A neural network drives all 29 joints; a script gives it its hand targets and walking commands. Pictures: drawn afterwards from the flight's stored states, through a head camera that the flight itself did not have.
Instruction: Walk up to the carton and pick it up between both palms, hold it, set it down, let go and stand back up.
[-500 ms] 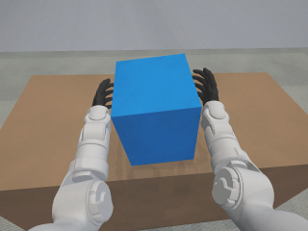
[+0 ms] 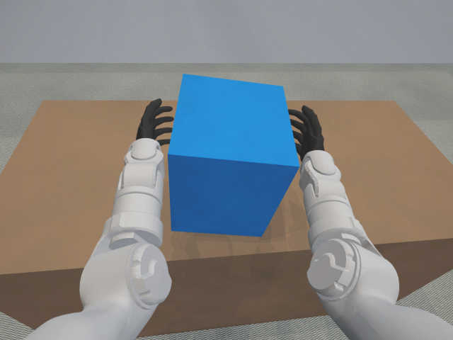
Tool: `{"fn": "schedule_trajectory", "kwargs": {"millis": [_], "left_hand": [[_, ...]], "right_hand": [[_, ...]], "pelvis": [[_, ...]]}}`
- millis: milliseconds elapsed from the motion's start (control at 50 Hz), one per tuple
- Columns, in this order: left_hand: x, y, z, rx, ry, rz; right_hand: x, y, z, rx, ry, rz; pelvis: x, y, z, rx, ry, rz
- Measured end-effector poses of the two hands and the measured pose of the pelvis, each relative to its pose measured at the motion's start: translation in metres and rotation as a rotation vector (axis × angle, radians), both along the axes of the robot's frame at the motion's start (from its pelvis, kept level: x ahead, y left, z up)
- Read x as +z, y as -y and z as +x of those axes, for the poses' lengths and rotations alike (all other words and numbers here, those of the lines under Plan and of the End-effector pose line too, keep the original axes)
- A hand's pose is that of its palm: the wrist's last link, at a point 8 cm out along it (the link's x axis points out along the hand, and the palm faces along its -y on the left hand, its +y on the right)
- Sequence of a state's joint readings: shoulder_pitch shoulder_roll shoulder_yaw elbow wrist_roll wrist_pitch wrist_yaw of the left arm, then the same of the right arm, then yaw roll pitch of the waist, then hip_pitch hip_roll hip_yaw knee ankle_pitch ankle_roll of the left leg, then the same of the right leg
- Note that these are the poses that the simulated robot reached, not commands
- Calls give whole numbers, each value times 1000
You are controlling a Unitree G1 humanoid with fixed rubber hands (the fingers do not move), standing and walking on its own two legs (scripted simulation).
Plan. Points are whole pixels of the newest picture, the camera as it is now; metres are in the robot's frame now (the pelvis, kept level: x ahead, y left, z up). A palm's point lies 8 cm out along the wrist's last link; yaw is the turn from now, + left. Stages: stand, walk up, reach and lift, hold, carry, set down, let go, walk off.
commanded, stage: set down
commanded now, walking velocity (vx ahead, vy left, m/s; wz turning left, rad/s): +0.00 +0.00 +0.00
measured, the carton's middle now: (225, 161) +0.46 +0.01 +0.06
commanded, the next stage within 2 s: none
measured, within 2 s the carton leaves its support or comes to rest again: rests again in 1.42 s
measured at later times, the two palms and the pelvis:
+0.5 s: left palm (162, 152) +0.45 +0.14 +0.08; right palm (307, 149) +0.46 -0.15 +0.11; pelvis +0.02 +0.00 +0.00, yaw -2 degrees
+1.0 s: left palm (151, 163) +0.42 +0.15 +0.08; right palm (304, 156) +0.43 -0.14 +0.12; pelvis +0.00 +0.01 +0.00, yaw -2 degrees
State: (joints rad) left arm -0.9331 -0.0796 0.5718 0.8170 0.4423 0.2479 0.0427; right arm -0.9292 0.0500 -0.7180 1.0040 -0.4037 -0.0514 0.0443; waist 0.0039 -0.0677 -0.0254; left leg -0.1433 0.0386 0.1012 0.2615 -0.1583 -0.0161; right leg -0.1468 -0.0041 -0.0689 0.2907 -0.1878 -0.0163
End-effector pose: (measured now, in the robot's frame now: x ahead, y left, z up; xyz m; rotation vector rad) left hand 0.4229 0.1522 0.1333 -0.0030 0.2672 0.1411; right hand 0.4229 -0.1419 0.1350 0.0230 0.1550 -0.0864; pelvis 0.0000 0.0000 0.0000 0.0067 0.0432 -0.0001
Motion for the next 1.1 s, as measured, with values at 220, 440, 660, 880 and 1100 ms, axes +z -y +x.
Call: {"fn": "schedule_trajectory", "kwargs": {"millis": [220,440,660,880,1100], "left_hand": [[-36,4,14,10,-60,28],[-51,10,24,23,-61,22],[-50,17,19,9,-49,23],[-52,-1,1,17,-54,1],[-48,6,-3,7,-65,4]], "right_hand": [[-11,-2,24,6,35,-13],[-23,5,35,11,21,-26],[-31,13,22,-11,28,-35],[-21,-6,10,1,14,-29],[-22,2,-1,-17,-28,-18]], "pelvis": [[-2,-1,17,-11,-81,-6],[-3,3,23,-34,-117,-8],[-3,3,15,-38,-128,-4],[-1,-6,2,-36,-104,-1],[-1,-10,1,-42,-81,-8]]}}
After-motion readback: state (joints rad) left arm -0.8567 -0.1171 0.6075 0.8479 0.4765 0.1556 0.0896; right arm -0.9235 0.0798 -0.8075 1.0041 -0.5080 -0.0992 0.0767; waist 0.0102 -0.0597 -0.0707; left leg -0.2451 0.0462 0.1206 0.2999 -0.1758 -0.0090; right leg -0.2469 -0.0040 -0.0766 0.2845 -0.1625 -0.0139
